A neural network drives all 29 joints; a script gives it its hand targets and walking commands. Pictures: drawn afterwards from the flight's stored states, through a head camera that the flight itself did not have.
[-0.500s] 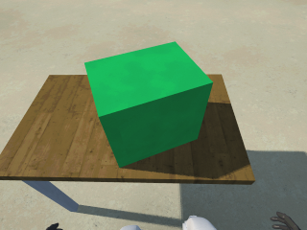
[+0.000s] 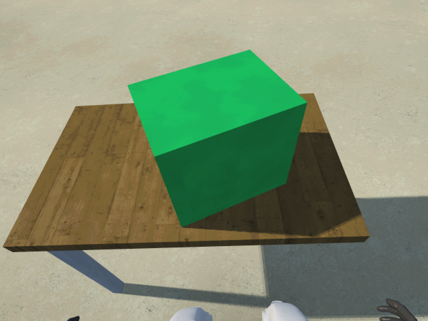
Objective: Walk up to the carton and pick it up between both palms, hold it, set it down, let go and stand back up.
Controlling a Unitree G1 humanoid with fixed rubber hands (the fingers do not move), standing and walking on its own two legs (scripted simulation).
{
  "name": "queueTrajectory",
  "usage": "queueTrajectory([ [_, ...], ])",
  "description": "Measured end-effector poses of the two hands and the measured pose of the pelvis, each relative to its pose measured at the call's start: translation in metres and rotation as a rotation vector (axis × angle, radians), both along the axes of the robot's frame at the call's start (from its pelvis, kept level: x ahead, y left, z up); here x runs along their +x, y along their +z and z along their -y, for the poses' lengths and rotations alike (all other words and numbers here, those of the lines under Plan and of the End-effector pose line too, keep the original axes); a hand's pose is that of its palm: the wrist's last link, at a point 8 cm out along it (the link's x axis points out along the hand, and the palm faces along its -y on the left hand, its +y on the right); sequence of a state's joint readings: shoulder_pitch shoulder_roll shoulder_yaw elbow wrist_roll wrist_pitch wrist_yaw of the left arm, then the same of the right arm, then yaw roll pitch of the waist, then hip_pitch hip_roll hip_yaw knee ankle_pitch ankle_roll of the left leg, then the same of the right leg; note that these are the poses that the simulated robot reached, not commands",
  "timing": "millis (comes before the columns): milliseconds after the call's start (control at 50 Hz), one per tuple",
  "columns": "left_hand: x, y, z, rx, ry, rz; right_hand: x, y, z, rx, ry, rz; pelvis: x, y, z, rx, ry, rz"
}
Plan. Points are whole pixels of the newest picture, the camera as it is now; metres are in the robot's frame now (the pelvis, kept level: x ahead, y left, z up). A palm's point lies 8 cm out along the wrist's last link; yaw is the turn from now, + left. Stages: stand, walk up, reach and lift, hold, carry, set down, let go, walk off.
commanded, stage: walk up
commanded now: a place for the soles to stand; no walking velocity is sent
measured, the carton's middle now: (215, 139) +0.50 +0.03 +0.03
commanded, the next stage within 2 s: reach and lift in 0.86 s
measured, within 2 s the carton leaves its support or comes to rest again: neither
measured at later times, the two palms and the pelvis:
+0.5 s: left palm out of the picture +0.08 +0.35 -0.08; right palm out of the picture +0.08 -0.29 -0.09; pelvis -0.01 +0.02 +0.00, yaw +0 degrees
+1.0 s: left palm out of the picture +0.12 +0.33 -0.08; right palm out of the picture +0.09 -0.32 -0.11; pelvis -0.02 +0.01 -0.01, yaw +0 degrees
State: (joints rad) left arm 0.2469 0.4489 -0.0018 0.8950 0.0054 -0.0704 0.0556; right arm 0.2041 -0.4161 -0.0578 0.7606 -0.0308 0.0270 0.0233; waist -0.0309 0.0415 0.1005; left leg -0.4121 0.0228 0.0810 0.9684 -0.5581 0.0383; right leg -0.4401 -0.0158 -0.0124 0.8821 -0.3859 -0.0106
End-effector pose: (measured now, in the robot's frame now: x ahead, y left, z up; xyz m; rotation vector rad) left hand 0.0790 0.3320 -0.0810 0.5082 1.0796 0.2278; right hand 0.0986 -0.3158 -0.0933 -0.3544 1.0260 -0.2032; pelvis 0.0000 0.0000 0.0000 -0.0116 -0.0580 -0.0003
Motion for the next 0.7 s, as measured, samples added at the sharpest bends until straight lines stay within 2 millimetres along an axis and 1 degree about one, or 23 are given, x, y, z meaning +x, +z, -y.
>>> queueTrajectory([
  [100, -0.016, -0.001, -0.015, 0.003, 0.015, -0.003, -0.004, -0.001, -0.011, -0.001, -0.006, 0.011, -0.009, -0.002, -0.013, 0.001, 0.014, 0.001],
  [160, -0.015, -0.003, -0.024, -0.003, 0.012, 0.005, -0.014, -0.001, -0.021, -0.006, -0.009, 0.003, -0.013, -0.003, -0.023, -0.005, 0.011, 0.008],
  [220, -0.008, -0.003, -0.027, -0.011, 0.005, 0.022, -0.024, 0.000, -0.027, -0.010, -0.004, -0.016, -0.015, -0.002, -0.028, -0.011, 0.008, 0.008],
  [320, -0.002, -0.004, -0.023, -0.021, -0.009, 0.025, -0.026, -0.002, -0.026, -0.006, 0.002, -0.025, -0.015, -0.002, -0.026, -0.004, 0.001, 0.004],
  [400, -0.001, -0.002, -0.018, -0.017, -0.009, 0.022, -0.022, -0.003, -0.023, 0.001, 0.013, -0.024, -0.013, -0.001, -0.020, -0.009, 0.001, 0.003],
  [460, 0.000, -0.002, -0.018, -0.016, -0.009, 0.023, -0.017, -0.002, -0.023, 0.001, 0.015, -0.016, -0.013, -0.001, -0.020, -0.009, 0.002, 0.002],
  [540, 0.009, -0.001, -0.018, -0.019, -0.015, 0.041, -0.016, -0.001, -0.025, -0.001, 0.018, -0.013, -0.013, -0.001, -0.021, -0.011, 0.002, 0.002],
  [600, 0.016, 0.000, -0.015, -0.020, -0.022, 0.051, -0.016, -0.001, -0.023, 0.001, 0.021, -0.015, -0.012, -0.001, -0.019, -0.011, -0.002, 0.001],
  [700, 0.019, 0.000, -0.011, -0.022, -0.026, 0.052, -0.013, -0.001, -0.019, 0.001, 0.021, -0.010, -0.010, -0.001, -0.015, -0.010, -0.004, -0.001],
])
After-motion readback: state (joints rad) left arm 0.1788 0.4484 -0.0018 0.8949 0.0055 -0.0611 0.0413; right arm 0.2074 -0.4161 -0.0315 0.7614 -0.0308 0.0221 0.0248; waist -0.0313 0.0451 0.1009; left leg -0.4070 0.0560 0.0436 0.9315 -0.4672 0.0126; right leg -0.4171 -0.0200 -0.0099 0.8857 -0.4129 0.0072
